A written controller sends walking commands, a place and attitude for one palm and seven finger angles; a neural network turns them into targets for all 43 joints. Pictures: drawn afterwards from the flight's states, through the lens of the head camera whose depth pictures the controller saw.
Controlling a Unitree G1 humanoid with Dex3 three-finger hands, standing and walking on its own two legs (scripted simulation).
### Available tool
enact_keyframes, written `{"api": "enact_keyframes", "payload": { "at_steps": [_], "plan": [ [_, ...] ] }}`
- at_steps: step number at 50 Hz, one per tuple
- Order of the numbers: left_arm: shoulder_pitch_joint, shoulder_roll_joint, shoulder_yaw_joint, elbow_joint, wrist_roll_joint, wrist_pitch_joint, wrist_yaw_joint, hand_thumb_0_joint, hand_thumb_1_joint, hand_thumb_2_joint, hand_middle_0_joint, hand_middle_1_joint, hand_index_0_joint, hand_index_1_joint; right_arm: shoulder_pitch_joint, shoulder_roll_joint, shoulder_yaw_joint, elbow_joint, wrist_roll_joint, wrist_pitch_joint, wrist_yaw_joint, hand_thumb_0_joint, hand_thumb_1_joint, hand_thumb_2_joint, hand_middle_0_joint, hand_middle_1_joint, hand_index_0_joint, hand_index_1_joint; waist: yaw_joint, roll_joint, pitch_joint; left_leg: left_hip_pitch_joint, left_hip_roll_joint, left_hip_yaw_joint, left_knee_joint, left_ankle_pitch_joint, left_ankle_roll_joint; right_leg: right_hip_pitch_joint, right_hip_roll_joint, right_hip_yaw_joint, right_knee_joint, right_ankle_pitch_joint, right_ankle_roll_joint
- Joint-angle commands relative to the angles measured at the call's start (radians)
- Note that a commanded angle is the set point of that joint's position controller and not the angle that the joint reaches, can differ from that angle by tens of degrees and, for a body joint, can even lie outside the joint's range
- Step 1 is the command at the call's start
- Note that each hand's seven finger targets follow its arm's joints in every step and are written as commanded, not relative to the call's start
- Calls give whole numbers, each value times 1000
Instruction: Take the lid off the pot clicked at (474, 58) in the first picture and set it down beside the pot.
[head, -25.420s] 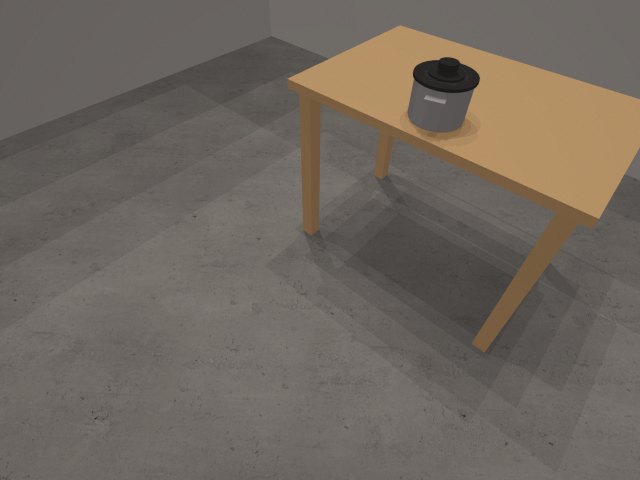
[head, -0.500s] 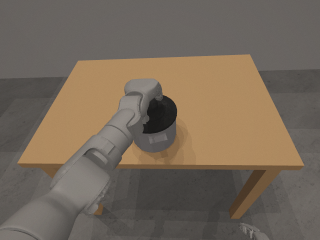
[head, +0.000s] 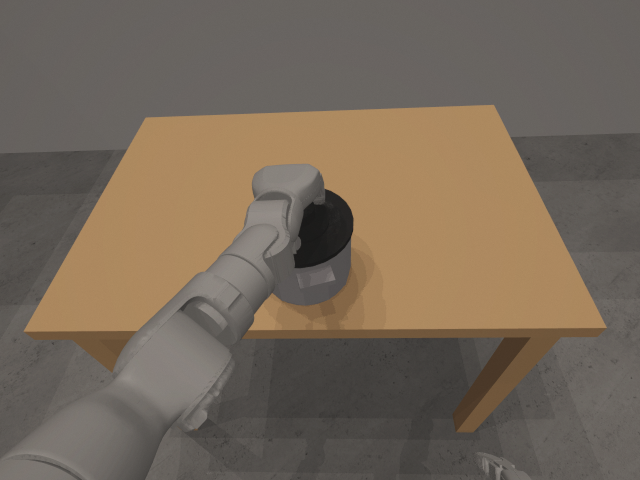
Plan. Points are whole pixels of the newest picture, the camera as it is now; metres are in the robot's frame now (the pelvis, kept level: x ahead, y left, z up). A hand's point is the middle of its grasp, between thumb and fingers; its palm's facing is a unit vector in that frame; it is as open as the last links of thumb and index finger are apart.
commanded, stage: lower the open fingers around the knob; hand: left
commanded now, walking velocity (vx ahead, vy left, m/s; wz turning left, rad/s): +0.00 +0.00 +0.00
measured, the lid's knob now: (298, 211) +0.48 +0.03 +0.07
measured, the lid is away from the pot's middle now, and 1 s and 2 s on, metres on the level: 0.00 0.00 0.00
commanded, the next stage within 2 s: close the fingers and squeeze the knob in 0.06 s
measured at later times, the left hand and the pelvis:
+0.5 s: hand (290, 221) +0.44 +0.04 +0.08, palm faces -0.28 -0.03 -0.96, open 9.6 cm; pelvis +0.00 +0.00 +0.00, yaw +0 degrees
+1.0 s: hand (293, 218) +0.45 +0.03 +0.08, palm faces -0.30 -0.02 -0.96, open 8.0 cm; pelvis +0.01 +0.00 +0.00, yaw +0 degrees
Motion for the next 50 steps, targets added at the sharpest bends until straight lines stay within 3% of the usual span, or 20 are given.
{"api": "enact_keyframes", "payload": {
  "at_steps": [1, 3, 6, 8, 9, 10, 12, 14, 16, 19, 21, 24, 25, 34, 37, 40, 43, 45, 47, 50],
  "plan": [
    [-465, 144, 62, -138, 28, 2, 37, 0, -295, 1440, -839, -81, -839, -81, -64, -112, -33, -117, -4, -36, -5, 0, -900, -900, 200, 300, 200, 300, -14, -158, -346, 214, 31, -53, -3, 248, 8, 73, -28, 23, -38, 437, 10],
    [-467, 97, 24, -134, 31, 9, 37, 0, -295, 1440, -839, -81, -839, -81, -62, -107, -35, -116, -3, -34, -2, 0, -900, -900, 200, 300, 200, 300, -21, -161, -341, 228, 32, -55, -2, 253, 8, 51, -25, 16, -42, 418, 9],
    [-469, 147, 77, -106, 25, 14, 43, 0, -295, 1440, -839, -81, -839, -81, -47, -116, -37, -104, -7, -34, -6, 0, -900, -900, 200, 300, 200, 300, -19, -188, -338, 215, 35, -55, -3, 240, 10, 60, -23, 18, -44, 414, 10],
    [-507, 106, 36, -144, 21, 15, 42, 0, -295, 1440, -839, -81, -839, -81, -52, -110, -36, -110, -5, -39, -7, 0, -900, -900, 200, 300, 200, 300, -24, -162, -350, 228, 32, -56, -4, 241, 9, 55, -25, 16, -44, 415, 10],
    [-495, 108, 51, -146, 14, 6, 38, 0, -205, 1234, -817, -81, -817, -81, -52, -106, -40, -120, -8, -43, -6, 0, -900, -900, 200, 300, 200, 300, -17, -175, -367, 223, 30, -59, 6, 260, 12, 74, -27, 18, -41, 436, 7],
    [-461, 149, 79, -122, 20, 9, 40, 0, -195, 1232, -770, -201, -770, -201, -53, -113, -38, -114, -8, -41, -7, 0, -900, -900, 200, 300, 200, 300, -12, -170, -350, 216, 33, -55, 3, 251, 11, 76, -27, 24, -41, 436, 8],
    [-457, 75, 16, -127, 18, 13, 36, 0, -173, 1228, -725, -333, -725, -333, -52, -106, -38, -118, -5, -38, -3, 0, -900, -900, 200, 300, 200, 300, -20, -161, -336, 229, 34, -58, -3, 254, 8, 50, -23, 11, -41, 415, 8],
    [-480, 99, 45, -122, 16, 4, 33, 0, -151, 1222, -701, -419, -701, -419, -44, -110, -42, -113, -6, -39, -4, 0, -900, -900, 200, 300, 200, 300, -24, -188, -332, 215, 34, -59, 4, 249, 12, 52, -24, 14, -46, 418, 7],
    [-482, 144, 72, -142, 12, 9, 42, 0, -129, 1215, -686, -486, -686, -486, -47, -114, -36, -115, -8, -43, -9, 0, -900, -900, 200, 300, 200, 300, -14, -178, -360, 216, 30, -55, -7, 235, 12, 84, -25, 24, -47, 423, 12],
    [-503, 66, 18, -138, 13, 7, 32, 0, -95, 1203, -672, -568, -672, -568, -44, -108, -42, -112, -5, -42, -6, 0, -900, -900, 200, 300, 200, 300, -29, -166, -337, 224, 34, -60, 1, 249, 11, 41, -24, 11, -44, 416, 7],
    [-488, 146, 74, -153, 21, 2, 43, 0, -72, 1193, -667, -614, -667, -614, -44, -112, -39, -113, -10, -45, -5, 0, -900, -900, 200, 300, 200, 300, -11, -153, -387, 246, 33, -63, 1, 263, 10, 78, -22, 18, -37, 426, 6],
    [-473, 91, 39, -145, 11, 2, 35, 0, -36, 1177, -664, -674, -664, -674, -41, -109, -41, -117, -8, -41, -3, 0, -900, -900, 200, 300, 200, 300, -20, -169, -353, 222, 34, -58, 2, 258, 12, 66, -24, 15, -46, 436, 7],
    [-481, 132, 69, -154, 13, 2, 40, 0, -24, 1171, -664, -692, -664, -692, -44, -112, -42, -114, -9, -42, -5, 0, -900, -900, 200, 300, 200, 300, -18, -186, -348, 221, 35, -56, 4, 254, 14, 76, -24, 19, -44, 447, 9],
    [-480, 103, 49, -163, 14, 4, 39, 0, 89, 1100, -680, -821, -680, -821, -49, -108, -41, -118, -8, -38, 1, 0, -900, -900, 200, 300, 200, 300, -14, -163, -370, 240, 36, -63, 4, 282, 11, 68, -22, 12, -39, 443, 4],
    [-467, 68, 11, -109, 18, 21, 40, 0, 129, 1070, -691, -854, -691, -854, -49, -109, -40, -105, -4, -31, 1, 0, -900, -900, 200, 300, 200, 300, -27, -165, -326, 227, 37, -57, 0, 251, 8, 37, -19, 9, -39, 412, 7],
    [-504, 118, 56, -125, 5, 21, 44, 0, 170, 1037, -704, -882, -704, -882, -50, -115, -38, -105, -8, -37, -6, 0, -900, -900, 200, 300, 200, 300, -21, -168, -353, 214, 32, -57, 1, 242, 12, 75, -25, 22, -40, 435, 9],
    [-467, 59, 7, -87, 17, 30, 32, 0, 212, 1001, -719, -907, -719, -907, -44, -111, -37, -99, -6, -33, -3, 0, -900, -900, 200, 300, 200, 300, -29, -170, -342, 226, 31, -58, 10, 275, 10, 47, -20, 11, -36, 454, 8],
    [-460, 121, 63, -93, 13, 21, 27, 0, 241, 974, -730, -921, -730, -921, -50, -116, -37, -106, -9, -33, -7, 0, -900, -900, 200, 300, 200, 300, -20, -190, -340, 197, 29, -53, 13, 265, 13, 86, -26, 23, -38, 482, 10],
    [-474, 41, -10, -88, 12, 24, 20, 0, 270, 945, -742, -934, -742, -934, -49, -110, -36, -104, -4, -30, -7, 0, -900, -900, 200, 300, 200, 300, -37, -191, -317, 203, 29, -52, 9, 251, 12, 50, -24, 14, -40, 455, 12],
    [-482, 102, 49, -87, 6, 16, 21, 0, 315, 899, -762, -950, -762, -950, -45, -117, -36, -101, -8, -31, -12, 0, -900, -900, 200, 300, 200, 300, -29, -188, -320, 192, 29, -53, 10, 247, 13, 65, -26, 20, -39, 464, 10]
  ]
}}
